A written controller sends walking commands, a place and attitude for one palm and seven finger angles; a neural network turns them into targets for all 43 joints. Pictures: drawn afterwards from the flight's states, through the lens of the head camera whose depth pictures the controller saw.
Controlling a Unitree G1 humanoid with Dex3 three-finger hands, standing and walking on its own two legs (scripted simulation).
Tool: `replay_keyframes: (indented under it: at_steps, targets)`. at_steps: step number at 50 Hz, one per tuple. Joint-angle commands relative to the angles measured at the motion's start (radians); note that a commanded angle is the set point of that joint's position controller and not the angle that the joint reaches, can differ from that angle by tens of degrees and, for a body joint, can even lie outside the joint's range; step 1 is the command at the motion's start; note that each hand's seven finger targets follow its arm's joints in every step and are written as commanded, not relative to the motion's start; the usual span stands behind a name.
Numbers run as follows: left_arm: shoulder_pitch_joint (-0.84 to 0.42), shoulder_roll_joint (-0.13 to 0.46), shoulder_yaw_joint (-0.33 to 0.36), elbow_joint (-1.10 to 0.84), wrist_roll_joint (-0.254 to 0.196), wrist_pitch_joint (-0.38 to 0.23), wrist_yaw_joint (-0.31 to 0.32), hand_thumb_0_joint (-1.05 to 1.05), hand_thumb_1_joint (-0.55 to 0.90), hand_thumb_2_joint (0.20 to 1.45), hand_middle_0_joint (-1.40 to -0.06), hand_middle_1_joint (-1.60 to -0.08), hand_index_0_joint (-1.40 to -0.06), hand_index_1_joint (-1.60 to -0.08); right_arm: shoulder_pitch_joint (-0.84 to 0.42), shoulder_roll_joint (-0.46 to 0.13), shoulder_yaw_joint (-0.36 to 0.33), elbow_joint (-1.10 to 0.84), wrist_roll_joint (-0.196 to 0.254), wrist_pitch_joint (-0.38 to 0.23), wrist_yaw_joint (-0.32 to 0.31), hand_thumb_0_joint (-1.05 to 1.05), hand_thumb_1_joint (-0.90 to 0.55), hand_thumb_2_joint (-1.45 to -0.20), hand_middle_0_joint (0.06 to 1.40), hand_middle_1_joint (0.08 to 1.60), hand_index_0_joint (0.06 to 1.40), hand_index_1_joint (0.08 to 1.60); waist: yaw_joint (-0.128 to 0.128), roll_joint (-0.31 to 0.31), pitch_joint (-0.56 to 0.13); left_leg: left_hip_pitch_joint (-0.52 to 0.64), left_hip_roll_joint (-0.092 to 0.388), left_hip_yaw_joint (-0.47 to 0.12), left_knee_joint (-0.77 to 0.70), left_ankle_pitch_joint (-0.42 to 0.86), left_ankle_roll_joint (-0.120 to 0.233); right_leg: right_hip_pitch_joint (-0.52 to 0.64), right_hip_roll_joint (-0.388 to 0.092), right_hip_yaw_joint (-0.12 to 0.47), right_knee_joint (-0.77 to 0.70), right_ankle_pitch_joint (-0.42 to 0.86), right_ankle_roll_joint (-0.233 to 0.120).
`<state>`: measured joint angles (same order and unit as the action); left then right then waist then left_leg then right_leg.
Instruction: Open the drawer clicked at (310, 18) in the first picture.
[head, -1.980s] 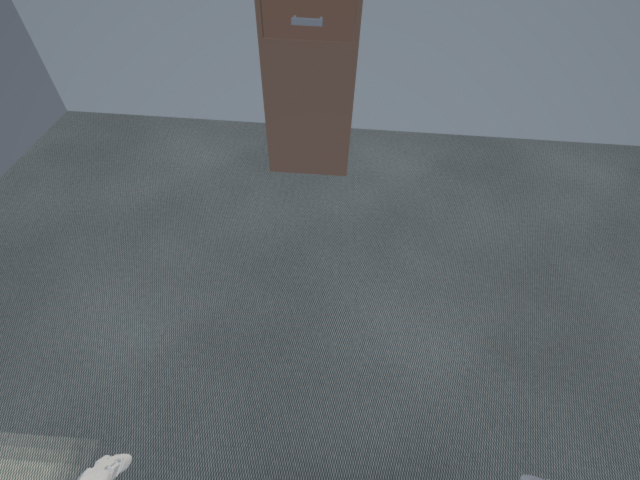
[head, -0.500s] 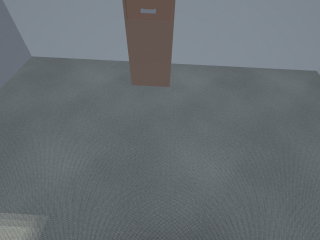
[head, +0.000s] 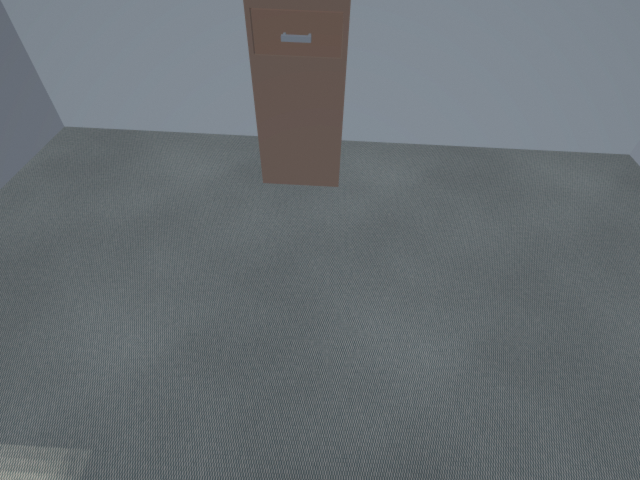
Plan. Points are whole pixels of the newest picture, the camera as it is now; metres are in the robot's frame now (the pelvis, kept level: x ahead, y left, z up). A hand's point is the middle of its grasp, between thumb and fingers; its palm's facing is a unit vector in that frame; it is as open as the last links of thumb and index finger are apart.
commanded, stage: walk to a spot facing it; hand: left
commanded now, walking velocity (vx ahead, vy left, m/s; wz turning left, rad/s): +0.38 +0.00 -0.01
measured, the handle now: (296, 36) +1.61 +0.18 -0.04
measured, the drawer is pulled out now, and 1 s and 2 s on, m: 0.00 0.00 0.00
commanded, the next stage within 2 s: turn to face it in 1.66 s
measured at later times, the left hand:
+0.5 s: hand (221, 422) +0.25 +0.18 -0.19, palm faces -0.09 -0.98 -0.15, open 7.4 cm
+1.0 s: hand (235, 378) +0.33 +0.17 -0.18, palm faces +0.10 -0.98 -0.16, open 7.3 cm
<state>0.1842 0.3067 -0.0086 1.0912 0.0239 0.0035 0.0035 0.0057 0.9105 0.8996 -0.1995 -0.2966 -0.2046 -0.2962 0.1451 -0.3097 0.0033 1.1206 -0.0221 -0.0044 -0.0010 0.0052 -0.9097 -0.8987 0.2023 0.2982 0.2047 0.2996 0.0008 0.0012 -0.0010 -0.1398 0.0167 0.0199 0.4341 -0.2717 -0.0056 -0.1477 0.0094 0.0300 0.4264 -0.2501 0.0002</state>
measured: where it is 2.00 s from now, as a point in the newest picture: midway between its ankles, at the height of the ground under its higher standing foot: (328, 326)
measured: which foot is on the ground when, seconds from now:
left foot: down 0.00-0.56, up 0.58-1.00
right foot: down 0.00-0.16, up 0.18-0.54, down 0.56-1.00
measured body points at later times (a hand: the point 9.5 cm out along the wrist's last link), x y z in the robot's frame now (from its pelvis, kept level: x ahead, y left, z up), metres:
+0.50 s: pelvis +0.16 +0.01 -0.01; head +0.20 +0.01 +0.43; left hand +0.26 +0.23 -0.17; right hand -0.03 -0.16 -0.14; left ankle -0.01 +0.12 -0.74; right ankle +0.29 -0.11 -0.71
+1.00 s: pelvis +0.38 +0.00 -0.01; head +0.39 +0.02 +0.44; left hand +0.32 +0.22 -0.17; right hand +0.50 -0.23 -0.14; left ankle +0.49 +0.13 -0.72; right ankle +0.31 -0.10 -0.74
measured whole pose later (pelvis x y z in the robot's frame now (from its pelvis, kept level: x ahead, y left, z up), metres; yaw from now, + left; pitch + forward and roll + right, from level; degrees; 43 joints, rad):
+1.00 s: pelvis +0.38 +0.00 -0.01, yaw +1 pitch -1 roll -3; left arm 0.39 0.16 0.04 1.12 0.03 -0.08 0.01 0.00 0.92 0.90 -0.20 -0.30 -0.20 -0.30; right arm 0.12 -0.17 -0.06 1.01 -0.02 -0.03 0.03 0.00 -0.92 -0.90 0.20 0.30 0.20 0.30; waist 0.04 0.01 0.03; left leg -0.51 0.14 0.09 0.73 -0.19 -0.01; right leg -0.04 0.01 -0.19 0.38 -0.32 -0.02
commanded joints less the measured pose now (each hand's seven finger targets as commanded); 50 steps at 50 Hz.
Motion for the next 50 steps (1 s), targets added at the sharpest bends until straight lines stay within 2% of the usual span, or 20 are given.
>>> replay_keyframes:
  at_steps: [1,3,6,7,8,9,11,13,18,22,26,27,28,29,31,32,35,37,47,50]
  targets:
    - [0.102,0.155,0.046,-0.037,0.000,-0.001,-0.007,0.000,0.900,0.900,-0.200,-0.300,-0.200,-0.300,0.031,-0.084,-0.020,-0.055,-0.004,-0.004,0.005,0.000,-0.900,-0.900,0.200,0.300,0.200,0.300,0.027,-0.131,0.137,-0.205,0.017,-0.006,0.069,-0.257,0.017,-0.071,-0.164,0.251,-0.195,-0.438,-0.095]
    - [0.133,0.159,0.060,-0.042,-0.005,-0.010,-0.004,0.000,0.900,0.900,-0.200,-0.300,-0.200,-0.300,0.051,-0.061,-0.025,-0.068,-0.002,-0.014,0.004,0.000,-0.900,-0.900,0.200,0.300,0.200,0.300,0.022,-0.161,0.150,-0.231,0.018,0.039,0.169,-0.181,0.014,-0.067,-0.233,0.326,-0.235,-0.436,-0.143]
    - [0.113,0.124,0.068,-0.058,-0.008,-0.026,-0.002,0.000,0.900,0.900,-0.200,-0.300,-0.200,-0.300,0.145,-0.033,-0.029,-0.054,0.006,-0.038,0.002,0.000,-0.900,-0.900,0.200,0.300,0.200,0.300,-0.026,-0.091,0.112,-0.087,0.039,0.032,0.053,-0.114,0.027,-0.109,-0.197,0.220,-0.109,-0.209,-0.144]
    - [0.092,0.086,0.064,-0.067,-0.009,-0.026,-0.004,0.000,0.900,0.900,-0.200,-0.300,-0.200,-0.300,0.225,-0.037,-0.032,-0.029,0.006,-0.047,-0.002,0.000,-0.900,-0.900,0.200,0.300,0.200,0.300,-0.057,-0.004,0.101,0.035,0.070,-0.026,-0.040,-0.086,0.045,-0.191,-0.125,0.123,0.025,-0.142,-0.109]
    - [0.067,0.025,0.056,-0.087,-0.010,-0.026,-0.011,0.000,0.900,0.900,-0.200,-0.300,-0.200,-0.300,0.335,-0.102,-0.054,0.008,-0.005,-0.055,-0.007,0.000,-0.900,-0.900,0.200,0.300,0.200,0.300,-0.093,0.219,0.102,0.171,0.227,-0.267,-0.140,-0.067,0.115,-0.367,-0.006,-0.019,0.309,-0.126,-0.056]
    - [-0.007,-0.001,0.047,-0.125,-0.003,-0.041,-0.007,0.000,0.900,0.900,-0.200,-0.300,-0.200,-0.300,0.441,-0.126,-0.064,0.036,-0.008,-0.059,-0.016,0.000,-0.900,-0.900,0.200,0.300,0.200,0.300,-0.123,0.300,0.128,0.254,0.365,-0.434,-0.231,0.058,0.181,-0.547,0.024,-0.085,0.515,-0.301,-0.031]
    - [-0.030,0.019,0.059,-0.126,0.002,-0.050,-0.005,0.000,0.900,0.900,-0.200,-0.300,-0.200,-0.300,0.460,-0.043,-0.044,0.043,0.002,-0.068,-0.031,0.000,-0.900,-0.900,0.200,0.300,0.200,0.300,-0.100,0.131,0.174,0.267,0.386,-0.386,-0.190,0.364,0.219,-0.638,-0.065,-0.008,0.670,-0.230,-0.032]
    - [-0.027,-0.024,0.061,-0.112,0.000,-0.049,-0.018,0.000,0.900,0.900,-0.200,-0.300,-0.200,-0.300,0.418,-0.014,-0.041,0.025,-0.001,-0.081,-0.037,0.000,-0.900,-0.900,0.200,0.300,0.200,0.300,-0.068,0.066,0.173,0.233,0.343,-0.271,-0.189,0.440,0.208,-0.614,-0.103,-0.026,0.704,-0.176,-0.021]
    - [-0.067,-0.094,0.051,-0.129,0.000,-0.030,-0.039,0.000,0.900,0.900,-0.200,-0.300,-0.200,-0.300,0.438,0.053,-0.031,0.052,0.006,-0.097,-0.046,0.000,-0.900,-0.900,0.200,0.300,0.200,0.300,-0.038,0.129,0.189,0.165,0.213,-0.062,-0.253,0.459,0.142,-0.565,-0.096,-0.124,0.562,0.014,-0.007]
    - [-0.130,-0.111,0.048,-0.152,-0.009,-0.037,-0.039,0.000,0.900,0.900,-0.200,-0.300,-0.200,-0.300,0.453,0.042,-0.036,0.074,0.003,-0.093,-0.046,0.000,-0.900,-0.900,0.200,0.300,0.200,0.300,-0.040,0.135,0.175,0.129,0.203,0.006,-0.236,0.618,0.142,-0.370,-0.045,-0.192,0.291,0.057,-0.035]
    - [0.126,-0.056,0.074,-0.078,-0.001,-0.047,-0.022,0.000,0.900,0.900,-0.200,-0.300,-0.200,-0.300,0.409,0.001,-0.054,0.075,0.010,-0.087,-0.044,0.000,-0.900,-0.900,0.200,0.300,0.200,0.300,0.085,0.110,0.025,0.117,0.209,0.053,0.078,0.847,0.109,-0.029,0.006,-0.194,0.179,0.100,-0.085]
    - [0.267,-0.012,0.091,-0.036,0.007,-0.060,-0.016,0.000,0.900,0.900,-0.200,-0.300,-0.200,-0.300,0.397,0.016,-0.055,0.065,0.013,-0.087,-0.039,0.000,-0.900,-0.900,0.200,0.300,0.200,0.300,0.148,0.066,-0.044,-0.014,0.180,0.061,0.286,0.696,0.077,0.202,-0.030,-0.140,0.131,0.128,-0.103]
    - [0.382,0.089,0.118,-0.012,0.016,-0.072,-0.001,0.000,0.900,0.900,-0.200,-0.300,-0.200,-0.300,0.446,0.075,-0.047,0.050,0.025,-0.087,-0.024,0.000,-0.900,-0.900,0.200,0.300,0.200,0.300,0.175,-0.151,-0.171,-0.246,0.068,0.090,0.633,0.228,0.046,0.416,-0.291,0.183,0.058,0.047,-0.191]
    - [0.400,0.154,0.129,0.001,-0.003,-0.069,0.005,0.000,0.900,0.900,-0.200,-0.300,-0.200,-0.300,0.458,0.110,-0.045,0.024,0.027,-0.085,-0.027,0.000,-0.900,-0.900,0.200,0.300,0.200,0.300,0.129,-0.242,-0.230,-0.390,-0.020,0.017,0.957,-0.267,0.038,0.406,-0.494,0.561,-0.097,0.021,-0.270]
    - [0.214,0.069,0.114,-0.038,-0.017,-0.059,0.008,0.000,0.900,0.900,-0.200,-0.300,-0.200,-0.300,0.311,0.108,-0.060,0.001,0.023,-0.070,-0.016,0.000,-0.900,-0.900,0.200,0.300,0.200,0.300,0.089,-0.096,0.007,-0.436,0.086,-0.038,1.015,-0.126,0.064,0.110,-0.436,0.437,-0.228,-0.271,-0.227]
    - [0.149,0.021,0.095,-0.055,-0.011,-0.064,0.011,0.000,0.900,0.900,-0.200,-0.300,-0.200,-0.300,0.285,0.122,-0.058,-0.010,0.013,-0.066,-0.013,0.000,-0.900,-0.900,0.200,0.300,0.200,0.300,0.046,-0.026,0.069,-0.437,0.125,-0.051,0.965,-0.075,0.059,-0.036,-0.403,0.331,-0.213,-0.208,-0.200]
    - [0.102,-0.056,0.067,-0.053,-0.001,-0.081,0.011,0.000,0.900,0.900,-0.200,-0.300,-0.200,-0.300,0.331,0.166,-0.054,0.001,-0.004,-0.028,-0.009,0.000,-0.900,-0.900,0.200,0.300,0.200,0.300,-0.032,-0.041,0.104,-0.362,0.138,-0.027,0.854,-0.006,0.029,-0.205,-0.308,0.096,-0.237,-0.037,-0.152]
    - [0.123,-0.064,0.065,-0.043,0.002,-0.088,0.012,0.000,0.900,0.900,-0.200,-0.300,-0.200,-0.300,0.328,0.163,-0.059,-0.010,-0.006,-0.017,-0.003,0.000,-0.900,-0.900,0.200,0.300,0.200,0.300,-0.048,-0.077,0.099,-0.368,0.145,-0.006,0.784,0.026,0.009,-0.223,-0.282,0.034,-0.255,0.003,-0.149]
    - [0.256,-0.010,0.071,-0.011,0.003,-0.096,0.010,0.000,0.900,0.900,-0.200,-0.300,-0.200,-0.300,-0.037,0.129,-0.056,-0.168,0.001,-0.040,0.037,0.000,-0.900,-0.900,0.200,0.300,0.200,0.300,0.040,-0.075,0.130,-0.407,0.117,0.082,0.285,0.097,-0.006,0.010,-0.284,-0.026,-0.228,0.183,-0.151]
    - [0.280,0.003,0.075,0.001,0.003,-0.090,0.011,0.000,0.900,0.900,-0.200,-0.300,-0.200,-0.300,-0.040,0.108,-0.058,-0.174,0.001,-0.052,0.034,0.000,-0.900,-0.900,0.200,0.300,0.200,0.300,0.032,-0.081,0.102,-0.326,0.078,0.118,0.190,0.034,0.019,0.096,-0.292,-0.043,-0.142,0.346,-0.141]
